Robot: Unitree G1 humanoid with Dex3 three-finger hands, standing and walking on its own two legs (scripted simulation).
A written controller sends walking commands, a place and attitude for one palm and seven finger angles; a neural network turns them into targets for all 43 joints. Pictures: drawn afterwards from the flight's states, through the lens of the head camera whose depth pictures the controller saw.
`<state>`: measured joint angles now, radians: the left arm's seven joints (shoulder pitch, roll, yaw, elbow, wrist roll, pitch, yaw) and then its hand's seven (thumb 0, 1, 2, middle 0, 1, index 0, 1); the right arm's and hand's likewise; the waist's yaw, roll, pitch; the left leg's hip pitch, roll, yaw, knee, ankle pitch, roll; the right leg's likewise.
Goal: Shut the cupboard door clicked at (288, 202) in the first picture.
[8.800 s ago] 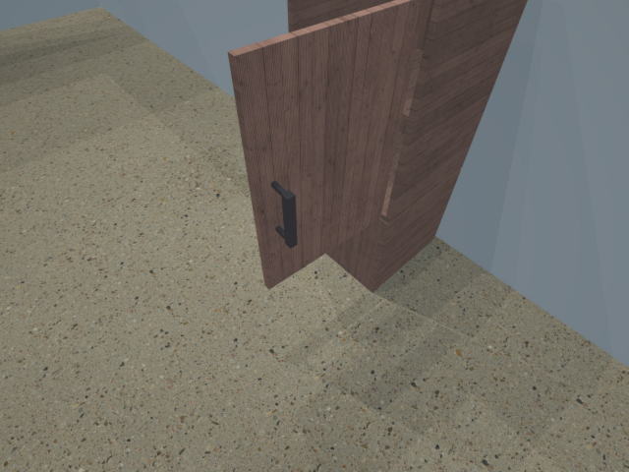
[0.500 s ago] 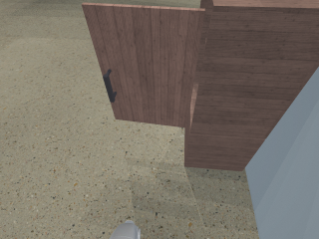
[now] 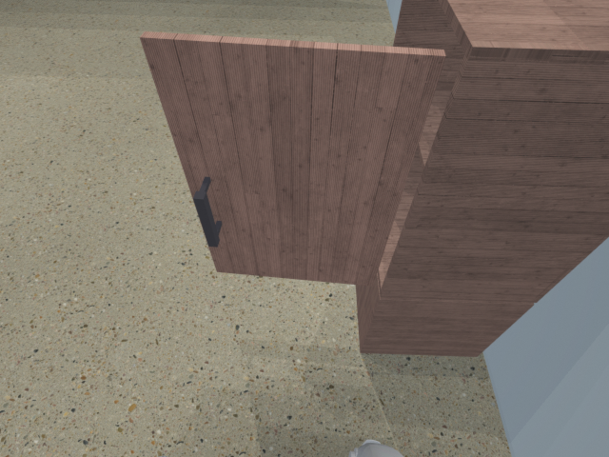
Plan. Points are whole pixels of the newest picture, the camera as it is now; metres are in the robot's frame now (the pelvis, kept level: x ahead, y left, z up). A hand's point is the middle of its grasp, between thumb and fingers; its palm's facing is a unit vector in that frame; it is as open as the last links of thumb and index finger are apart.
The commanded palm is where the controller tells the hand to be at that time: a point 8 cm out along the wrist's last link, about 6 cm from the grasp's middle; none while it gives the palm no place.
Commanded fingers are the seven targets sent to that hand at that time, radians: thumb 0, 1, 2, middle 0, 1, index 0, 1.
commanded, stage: come to a stop and stand still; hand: left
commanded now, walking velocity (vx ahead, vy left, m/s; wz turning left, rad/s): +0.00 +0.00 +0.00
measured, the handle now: (210, 213) +0.54 +0.22 -0.08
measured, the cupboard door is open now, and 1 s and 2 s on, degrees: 86 86 86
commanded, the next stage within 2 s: look again from close up in 0.92 s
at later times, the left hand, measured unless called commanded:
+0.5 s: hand out of the picture +0.11 +0.18 -0.18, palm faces +0.05 -0.97 -0.23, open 7.3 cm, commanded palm none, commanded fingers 0.00 0.90 0.90 -0.20 -0.30 -0.20 -0.30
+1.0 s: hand out of the picture +0.03 +0.18 -0.17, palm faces +0.02 -0.97 -0.22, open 7.3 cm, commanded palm none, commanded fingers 0.00 0.90 0.90 -0.20 -0.30 -0.20 -0.30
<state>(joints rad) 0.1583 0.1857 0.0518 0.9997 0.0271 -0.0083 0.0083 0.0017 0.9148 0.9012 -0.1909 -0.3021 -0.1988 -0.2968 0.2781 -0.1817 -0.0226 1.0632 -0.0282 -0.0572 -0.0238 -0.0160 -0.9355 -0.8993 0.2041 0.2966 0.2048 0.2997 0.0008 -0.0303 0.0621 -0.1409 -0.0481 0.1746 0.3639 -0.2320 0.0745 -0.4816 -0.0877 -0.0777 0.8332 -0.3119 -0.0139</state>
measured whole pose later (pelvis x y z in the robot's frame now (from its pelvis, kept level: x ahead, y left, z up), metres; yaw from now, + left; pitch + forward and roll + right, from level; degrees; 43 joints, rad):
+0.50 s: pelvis +0.04 +0.00 -0.01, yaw +0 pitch -1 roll +1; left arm 0.17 0.18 0.03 1.02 0.01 0.04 0.05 -0.01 0.92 0.90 -0.20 -0.30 -0.21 -0.30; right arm 0.25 -0.13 -0.02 1.07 -0.01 0.02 -0.04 0.00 -0.91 -0.90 0.20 0.30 0.20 0.30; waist 0.01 -0.04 0.06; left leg -0.16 -0.01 0.13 0.52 -0.34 0.03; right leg -0.31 -0.04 -0.08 0.60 -0.27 -0.02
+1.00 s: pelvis +0.02 +0.01 +0.00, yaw +0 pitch -1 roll +1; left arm 0.31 0.16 -0.01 1.05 0.02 0.00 0.03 0.00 0.91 0.90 -0.20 -0.30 -0.20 -0.30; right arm 0.29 -0.19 0.00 1.02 -0.02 -0.01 -0.01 0.00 -0.91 -0.90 0.20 0.30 0.20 0.30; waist 0.00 0.01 0.01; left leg -0.16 -0.02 0.11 0.42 -0.25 0.04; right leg -0.28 -0.05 -0.08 0.47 -0.18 -0.02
